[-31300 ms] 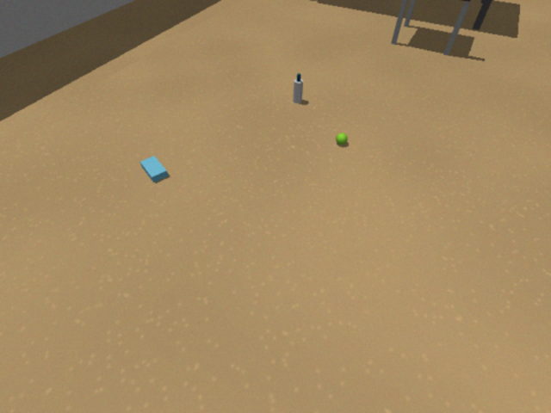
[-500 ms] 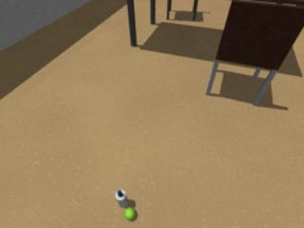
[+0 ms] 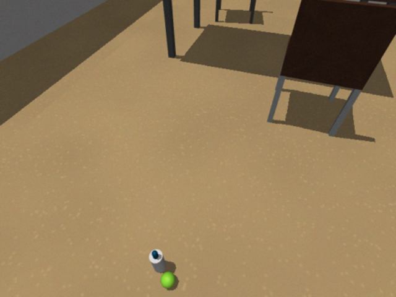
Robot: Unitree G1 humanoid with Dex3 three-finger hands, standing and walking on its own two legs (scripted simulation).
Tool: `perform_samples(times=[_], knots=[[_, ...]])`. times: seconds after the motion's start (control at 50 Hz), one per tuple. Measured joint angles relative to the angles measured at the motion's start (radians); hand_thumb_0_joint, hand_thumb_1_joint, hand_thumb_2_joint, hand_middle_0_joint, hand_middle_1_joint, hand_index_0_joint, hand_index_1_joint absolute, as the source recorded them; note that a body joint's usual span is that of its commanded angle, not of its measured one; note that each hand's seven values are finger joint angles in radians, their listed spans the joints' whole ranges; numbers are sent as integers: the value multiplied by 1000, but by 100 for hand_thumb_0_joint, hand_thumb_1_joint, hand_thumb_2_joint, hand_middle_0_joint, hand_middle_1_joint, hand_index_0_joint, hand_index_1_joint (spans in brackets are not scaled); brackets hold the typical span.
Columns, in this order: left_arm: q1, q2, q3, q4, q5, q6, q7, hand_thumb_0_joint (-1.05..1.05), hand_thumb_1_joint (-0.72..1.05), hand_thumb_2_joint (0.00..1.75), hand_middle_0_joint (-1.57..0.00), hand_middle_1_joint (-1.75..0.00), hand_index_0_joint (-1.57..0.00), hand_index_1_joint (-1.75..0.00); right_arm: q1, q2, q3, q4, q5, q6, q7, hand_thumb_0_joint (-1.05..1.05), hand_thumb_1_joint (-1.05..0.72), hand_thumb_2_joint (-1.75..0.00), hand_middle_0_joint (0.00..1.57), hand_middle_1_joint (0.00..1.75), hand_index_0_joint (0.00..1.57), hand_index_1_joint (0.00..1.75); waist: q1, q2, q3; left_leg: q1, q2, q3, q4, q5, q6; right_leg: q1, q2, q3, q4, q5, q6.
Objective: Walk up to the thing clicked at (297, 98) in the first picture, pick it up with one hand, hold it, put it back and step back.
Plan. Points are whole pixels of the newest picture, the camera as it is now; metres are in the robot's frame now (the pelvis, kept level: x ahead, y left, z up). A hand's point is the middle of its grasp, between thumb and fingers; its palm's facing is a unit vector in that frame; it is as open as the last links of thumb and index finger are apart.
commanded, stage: stand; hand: left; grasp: from the side
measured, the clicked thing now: (157, 259) +0.40 +0.20 -0.68
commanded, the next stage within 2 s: step back in 0.42 s
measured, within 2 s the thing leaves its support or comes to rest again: neither
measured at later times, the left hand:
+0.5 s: hand out of the picture +0.08 +0.25 -0.16, palm faces +0.02 -0.94 -0.35, open 7.4 cm
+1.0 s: hand out of the picture +0.05 +0.31 -0.18, palm faces -0.09 -0.93 -0.35, open 7.4 cm
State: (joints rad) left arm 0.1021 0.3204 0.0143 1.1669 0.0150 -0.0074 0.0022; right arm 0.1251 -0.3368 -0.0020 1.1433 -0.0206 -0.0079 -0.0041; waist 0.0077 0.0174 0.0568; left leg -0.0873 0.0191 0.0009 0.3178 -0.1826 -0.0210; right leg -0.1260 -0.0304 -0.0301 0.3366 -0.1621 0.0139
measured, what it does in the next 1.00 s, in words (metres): lifts its right foot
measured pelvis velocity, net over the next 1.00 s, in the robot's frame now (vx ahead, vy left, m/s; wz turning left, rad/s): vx -0.07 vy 0.06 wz -0.05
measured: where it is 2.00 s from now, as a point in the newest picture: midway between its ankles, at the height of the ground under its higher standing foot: outside the picture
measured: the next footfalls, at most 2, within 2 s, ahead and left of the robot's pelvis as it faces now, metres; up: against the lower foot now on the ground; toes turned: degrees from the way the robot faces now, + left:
right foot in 1.14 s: -0.07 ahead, -0.06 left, +0.00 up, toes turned -1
left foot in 1.50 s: -0.16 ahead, +0.18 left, +0.00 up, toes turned -5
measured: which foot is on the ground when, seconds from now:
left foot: down 0.00-1.00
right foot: down 0.00-0.72, up 0.74-1.00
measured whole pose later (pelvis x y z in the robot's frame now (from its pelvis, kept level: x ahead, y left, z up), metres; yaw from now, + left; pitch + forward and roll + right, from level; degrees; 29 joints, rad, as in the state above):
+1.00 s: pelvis -0.07 +0.06 -0.02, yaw -3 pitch -1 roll +0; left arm 0.09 0.37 0.06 0.89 0.01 0.07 0.02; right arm 0.15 -0.34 -0.06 0.91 -0.03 0.03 -0.03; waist -0.02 -0.04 0.21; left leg -0.26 -0.04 0.06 0.56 -0.28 0.08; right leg -0.40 0.09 0.14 1.00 -0.45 0.00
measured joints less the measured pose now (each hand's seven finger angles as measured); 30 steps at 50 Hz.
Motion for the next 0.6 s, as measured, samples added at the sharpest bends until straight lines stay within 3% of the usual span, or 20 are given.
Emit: perform_samples(times=[0.42,0.56,0.6], knots=[[-5,3,0,-7,-2,-2,0,0,90,90,-21,-30,-20,-30,-13,-3,1,-4,2,2,2,0,-90,-90,20,30,20,30,-1,-2,-5,14,5,1,-13,-5,-3,12,5,0,-10,-6,-2],[-32,25,39,-97,-17,14,6,0,90,90,-21,-30,-20,-30,-53,-32,-25,-71,15,34,10,0,-90,-90,20,30,20,30,-8,5,71,-127,12,-6,182,-61,19,-87,12,-2,95,-28,-9],[-42,32,44,-124,-9,23,9,0,90,90,-21,-30,-20,-30,-56,-46,-35,-91,14,44,11,0,-90,-90,20,30,20,30,-4,-1,92,-180,-11,-13,300,-142,35,-120,2,7,132,-34,-6]])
